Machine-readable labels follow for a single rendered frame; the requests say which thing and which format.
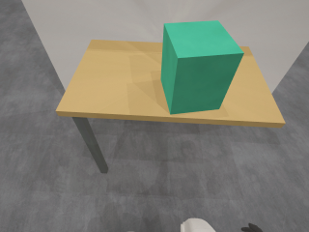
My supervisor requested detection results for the table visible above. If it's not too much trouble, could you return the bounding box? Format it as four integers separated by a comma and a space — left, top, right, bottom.
55, 40, 286, 174

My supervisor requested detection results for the right robot thigh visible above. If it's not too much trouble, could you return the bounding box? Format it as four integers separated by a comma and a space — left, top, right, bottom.
181, 217, 215, 232

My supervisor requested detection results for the carton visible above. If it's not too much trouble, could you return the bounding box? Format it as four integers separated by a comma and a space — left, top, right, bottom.
160, 20, 244, 115

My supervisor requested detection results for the robot right hand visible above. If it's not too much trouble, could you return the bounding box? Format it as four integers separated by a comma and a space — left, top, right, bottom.
241, 222, 263, 232

